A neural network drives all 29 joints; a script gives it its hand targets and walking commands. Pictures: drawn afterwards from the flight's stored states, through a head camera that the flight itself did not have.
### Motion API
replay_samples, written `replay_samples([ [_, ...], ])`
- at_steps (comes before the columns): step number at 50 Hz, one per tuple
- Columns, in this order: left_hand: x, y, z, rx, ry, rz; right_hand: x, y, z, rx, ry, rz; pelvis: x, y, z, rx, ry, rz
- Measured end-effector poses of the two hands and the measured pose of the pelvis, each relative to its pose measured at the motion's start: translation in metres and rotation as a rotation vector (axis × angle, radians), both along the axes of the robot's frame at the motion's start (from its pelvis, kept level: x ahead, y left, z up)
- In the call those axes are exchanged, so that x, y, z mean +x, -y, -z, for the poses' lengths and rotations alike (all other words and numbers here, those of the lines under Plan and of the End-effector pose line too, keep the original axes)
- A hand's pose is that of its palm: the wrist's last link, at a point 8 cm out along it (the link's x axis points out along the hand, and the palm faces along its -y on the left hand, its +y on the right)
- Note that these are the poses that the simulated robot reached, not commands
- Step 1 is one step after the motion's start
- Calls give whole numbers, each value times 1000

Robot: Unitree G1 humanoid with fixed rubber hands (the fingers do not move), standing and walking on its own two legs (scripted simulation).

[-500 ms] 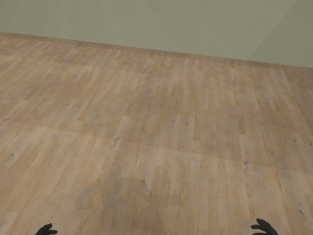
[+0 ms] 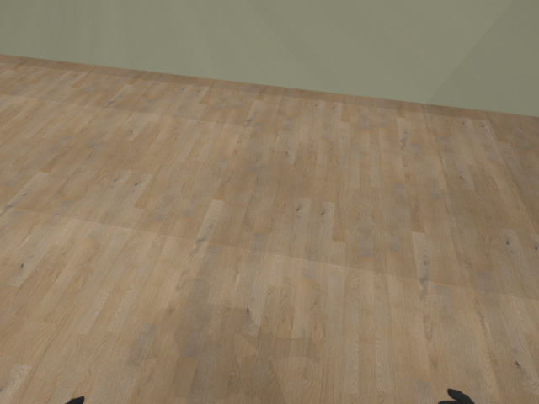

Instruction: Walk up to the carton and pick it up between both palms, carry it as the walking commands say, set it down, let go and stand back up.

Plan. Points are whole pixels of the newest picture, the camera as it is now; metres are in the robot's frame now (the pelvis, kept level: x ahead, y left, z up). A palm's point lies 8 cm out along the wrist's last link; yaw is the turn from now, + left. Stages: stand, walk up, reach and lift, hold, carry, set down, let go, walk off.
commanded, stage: stand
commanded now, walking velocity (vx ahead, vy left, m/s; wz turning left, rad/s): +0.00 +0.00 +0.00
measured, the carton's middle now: out of the picture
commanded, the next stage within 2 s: walk up in 0.68 s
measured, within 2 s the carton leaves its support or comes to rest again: neither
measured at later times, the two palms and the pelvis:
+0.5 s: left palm out of the picture +0.11 +0.31 -0.10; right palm out of the picture +0.11 -0.31 -0.10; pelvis +0.01 +0.00 +0.00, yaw +0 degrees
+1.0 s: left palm out of the picture +0.10 +0.29 -0.10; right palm out of the picture +0.08 -0.32 -0.12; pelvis +0.00 -0.02 +0.00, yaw +5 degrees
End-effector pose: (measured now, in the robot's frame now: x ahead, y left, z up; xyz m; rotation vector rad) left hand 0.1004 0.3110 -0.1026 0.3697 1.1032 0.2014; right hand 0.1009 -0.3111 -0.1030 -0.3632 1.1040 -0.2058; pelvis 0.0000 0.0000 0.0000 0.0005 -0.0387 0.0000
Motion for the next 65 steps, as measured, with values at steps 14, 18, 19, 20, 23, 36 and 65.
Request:
replay_samples([
  [14,4,-1,-1,2,-5,-4,3,1,0,-3,-6,4,4,0,-1,0,-2,0],
  [18,5,-1,-1,3,-6,-5,4,1,-1,-4,-7,5,5,0,-1,0,-2,0],
  [19,5,-1,-1,3,-6,-5,5,1,-1,-4,-7,5,5,0,-1,0,-3,0],
  [20,5,-1,-1,3,-6,-5,5,1,-1,-4,-8,6,6,0,-1,0,-3,0],
  [23,6,-1,-1,3,-7,-6,5,1,-1,-4,-9,6,6,0,-1,0,-3,0],
  [36,8,-2,-1,4,-10,-8,8,1,-1,-6,-12,9,9,-1,-1,0,-5,0],
  [65,-131,75,17,-29,-135,-339,59,-28,39,147,-120,-244,-7,51,9,33,-12,-278],
])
